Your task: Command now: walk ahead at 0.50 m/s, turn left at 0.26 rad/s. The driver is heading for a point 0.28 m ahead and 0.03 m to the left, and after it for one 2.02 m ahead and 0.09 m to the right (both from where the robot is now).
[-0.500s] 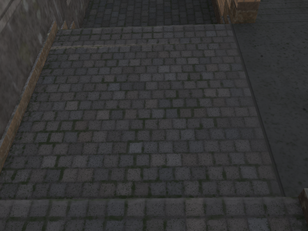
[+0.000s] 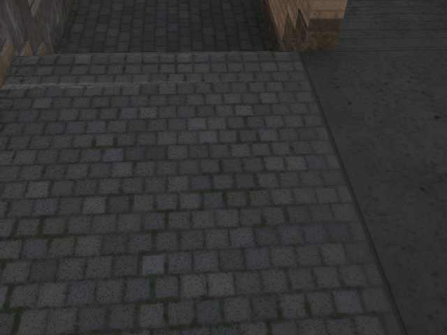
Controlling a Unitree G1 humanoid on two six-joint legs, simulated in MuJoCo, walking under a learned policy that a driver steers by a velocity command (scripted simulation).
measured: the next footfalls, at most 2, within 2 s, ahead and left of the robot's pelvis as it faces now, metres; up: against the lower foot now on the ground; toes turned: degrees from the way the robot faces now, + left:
right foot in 0.42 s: +0.38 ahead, -0.06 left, -0.16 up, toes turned +9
left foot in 1.08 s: +0.36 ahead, +0.11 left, -0.16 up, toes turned -18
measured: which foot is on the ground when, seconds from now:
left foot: down 0.00-0.44, up 0.46-1.00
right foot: up 0.00-0.40, down 0.42-1.00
